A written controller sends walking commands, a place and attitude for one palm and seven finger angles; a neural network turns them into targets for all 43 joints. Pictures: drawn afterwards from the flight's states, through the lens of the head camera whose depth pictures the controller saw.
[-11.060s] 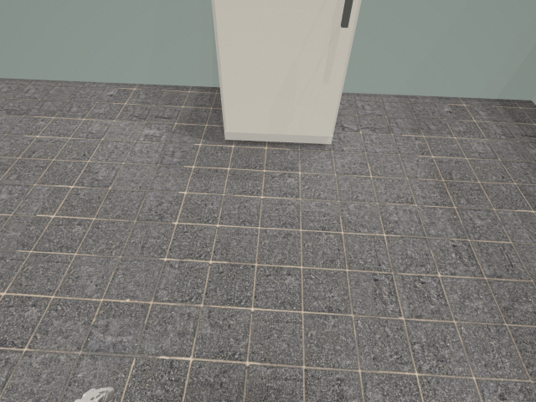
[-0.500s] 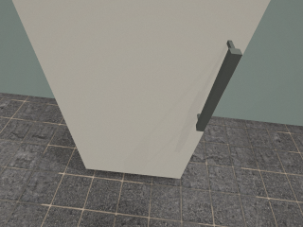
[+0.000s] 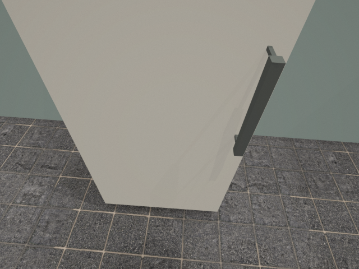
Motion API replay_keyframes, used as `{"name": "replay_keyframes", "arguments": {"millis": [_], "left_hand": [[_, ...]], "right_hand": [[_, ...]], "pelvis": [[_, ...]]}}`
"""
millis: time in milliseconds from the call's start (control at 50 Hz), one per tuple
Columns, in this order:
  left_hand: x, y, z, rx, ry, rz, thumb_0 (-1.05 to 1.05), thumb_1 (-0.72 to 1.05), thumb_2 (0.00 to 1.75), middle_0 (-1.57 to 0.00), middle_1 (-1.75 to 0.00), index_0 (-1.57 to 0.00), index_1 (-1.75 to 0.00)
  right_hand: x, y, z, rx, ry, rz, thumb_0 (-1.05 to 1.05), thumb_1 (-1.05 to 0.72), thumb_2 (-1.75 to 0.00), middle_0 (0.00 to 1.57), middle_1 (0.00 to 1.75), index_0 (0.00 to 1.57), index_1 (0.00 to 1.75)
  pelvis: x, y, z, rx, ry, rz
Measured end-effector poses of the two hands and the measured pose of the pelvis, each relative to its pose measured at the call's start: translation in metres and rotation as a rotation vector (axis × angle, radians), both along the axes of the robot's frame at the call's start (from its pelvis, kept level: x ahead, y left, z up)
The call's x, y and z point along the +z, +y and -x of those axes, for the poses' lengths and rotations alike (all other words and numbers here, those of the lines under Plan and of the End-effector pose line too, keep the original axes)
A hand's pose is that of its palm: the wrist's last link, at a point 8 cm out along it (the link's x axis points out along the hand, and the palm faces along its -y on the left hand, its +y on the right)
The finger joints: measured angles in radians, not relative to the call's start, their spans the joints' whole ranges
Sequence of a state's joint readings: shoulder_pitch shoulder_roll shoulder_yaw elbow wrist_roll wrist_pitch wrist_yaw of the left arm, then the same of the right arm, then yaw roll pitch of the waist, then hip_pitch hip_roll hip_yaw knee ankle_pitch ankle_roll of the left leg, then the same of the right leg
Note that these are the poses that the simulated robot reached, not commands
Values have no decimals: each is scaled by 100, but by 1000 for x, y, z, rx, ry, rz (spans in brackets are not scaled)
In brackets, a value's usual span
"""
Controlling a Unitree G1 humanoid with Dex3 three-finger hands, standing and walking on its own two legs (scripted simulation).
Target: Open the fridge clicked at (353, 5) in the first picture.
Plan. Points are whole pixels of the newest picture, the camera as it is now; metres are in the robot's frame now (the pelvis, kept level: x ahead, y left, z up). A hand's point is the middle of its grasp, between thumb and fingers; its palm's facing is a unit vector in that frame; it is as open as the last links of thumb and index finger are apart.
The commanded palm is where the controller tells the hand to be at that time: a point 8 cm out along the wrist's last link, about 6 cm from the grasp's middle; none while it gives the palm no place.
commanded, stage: look again from close up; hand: right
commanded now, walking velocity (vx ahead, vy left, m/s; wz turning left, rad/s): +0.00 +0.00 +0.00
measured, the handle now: (251, 109) +0.49 -0.16 +0.10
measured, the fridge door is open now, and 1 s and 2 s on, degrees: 0 0 0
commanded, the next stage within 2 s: raise the hand to about handle height in 0.60 s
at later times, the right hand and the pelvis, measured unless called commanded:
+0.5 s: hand out of the picture +0.00 -0.18 -0.17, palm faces +0.05 +0.98 -0.21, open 7.3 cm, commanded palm none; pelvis +0.01 +0.00 +0.00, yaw -1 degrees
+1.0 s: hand (271, 234) +0.20 -0.17 +0.01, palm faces +0.02 +1.00 +0.01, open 7.9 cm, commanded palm +0.13 -0.24 -0.04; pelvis -0.02 -0.01 -0.04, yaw -1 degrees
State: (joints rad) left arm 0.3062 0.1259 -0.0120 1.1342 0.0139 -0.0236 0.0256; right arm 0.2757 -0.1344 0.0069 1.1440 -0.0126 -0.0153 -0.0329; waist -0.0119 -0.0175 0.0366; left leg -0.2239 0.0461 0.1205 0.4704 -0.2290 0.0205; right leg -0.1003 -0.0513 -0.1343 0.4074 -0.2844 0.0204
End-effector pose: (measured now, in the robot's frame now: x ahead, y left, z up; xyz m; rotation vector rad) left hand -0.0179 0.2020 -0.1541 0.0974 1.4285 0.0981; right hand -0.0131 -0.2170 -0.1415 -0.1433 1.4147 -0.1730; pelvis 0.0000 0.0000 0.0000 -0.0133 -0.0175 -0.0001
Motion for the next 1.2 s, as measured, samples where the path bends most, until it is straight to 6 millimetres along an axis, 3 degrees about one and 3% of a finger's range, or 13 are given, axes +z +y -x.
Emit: {"name": "replay_keyframes", "arguments": {"millis": [720, 740, 800, 880, 940, 1000, 1080, 1140, 1200], "left_hand": [[2, -1, -7, -9, 12, -14, 0, 91, 90, -20, -30, -20, -30], [3, 1, -11, -8, -19, -24, 1, 91, 90, -20, -30, -20, -30], [12, 17, -34, -19, -219, -89, 3, 93, 90, -20, -30, -21, -30], [30, 38, -86, -40, -518, -149, 3, 93, 90, -20, -30, -21, -30], [50, 50, -129, -68, -718, -182, 2, 93, 90, -20, -30, -21, -30], [70, 55, -167, -114, -870, -197, 2, 92, 90, -20, -30, -20, -30], [85, 49, -204, -176, -978, -205, 1, 92, 90, -20, -30, -20, -30], [84, 34, -220, -225, -1003, -188, 1, 91, 90, -20, -30, -20, -30], [72, 13, -224, -274, -983, -148, 1, 91, 90, -20, -30, -20, -30]], "right_hand": [[-2, -9, -11, -6, -18, 9, 0, -92, -89, 20, 30, 20, 30], [3, -13, -19, -48, -62, 16, 1, -93, -89, 20, 30, 20, 30], [50, -32, -78, -94, -454, 91, 3, -94, -89, 20, 31, 21, 31], [122, -34, -160, -39, -979, 77, 3, -89, -87, 20, 34, 20, 34], [152, -23, -195, 40, -1306, -27, 2, -83, -85, 20, 37, 20, 37], [151, -11, -195, 155, -1469, -131, 1, -77, -82, 20, 41, 21, 41], [117, -12, -166, 161, -1384, -184, 0, -67, -79, 21, 46, 22, 46], [103, -25, -138, 86, -1302, -122, 1, -59, -76, 22, 51, 23, 51], [112, -40, -124, 58, -1334, -29, 1, -52, -73, 23, 55, 23, 55]], "pelvis": [[0, -5, -5, -9, 5, -8], [-1, -5, -4, -6, 6, -11], [-4, -8, 0, -12, 3, -5], [-11, -12, 9, -37, 44, -3], [-23, -12, 16, -22, 103, 5], [-38, -11, 22, -10, 139, 8], [-54, -11, 26, -9, 166, 8], [-61, -11, 28, -24, 175, -4], [-65, -11, 30, -45, 182, -23]]}}
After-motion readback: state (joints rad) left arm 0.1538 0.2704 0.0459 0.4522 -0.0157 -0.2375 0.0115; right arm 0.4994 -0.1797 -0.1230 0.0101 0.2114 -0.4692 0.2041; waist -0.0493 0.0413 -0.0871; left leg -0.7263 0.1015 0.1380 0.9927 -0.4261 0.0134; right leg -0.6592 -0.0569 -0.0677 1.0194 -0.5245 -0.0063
